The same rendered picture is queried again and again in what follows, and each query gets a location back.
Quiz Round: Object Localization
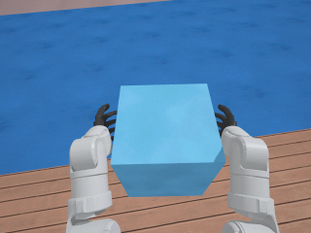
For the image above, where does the right robot upper arm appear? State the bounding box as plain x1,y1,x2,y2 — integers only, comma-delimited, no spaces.
222,219,276,233

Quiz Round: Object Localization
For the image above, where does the left robot hand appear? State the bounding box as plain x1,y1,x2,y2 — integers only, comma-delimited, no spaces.
93,103,118,142

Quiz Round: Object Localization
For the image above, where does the carton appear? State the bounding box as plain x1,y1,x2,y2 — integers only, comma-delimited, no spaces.
110,83,226,197

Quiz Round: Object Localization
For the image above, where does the left robot upper arm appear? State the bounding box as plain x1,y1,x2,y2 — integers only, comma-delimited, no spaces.
69,218,121,233

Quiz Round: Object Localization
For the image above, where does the right robot hand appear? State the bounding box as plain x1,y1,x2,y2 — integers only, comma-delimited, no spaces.
214,104,237,138

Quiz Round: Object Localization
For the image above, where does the robot right forearm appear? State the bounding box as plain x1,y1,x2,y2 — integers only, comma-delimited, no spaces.
221,125,280,233

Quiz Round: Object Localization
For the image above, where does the robot left forearm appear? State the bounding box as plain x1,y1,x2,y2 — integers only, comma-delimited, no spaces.
65,125,113,233

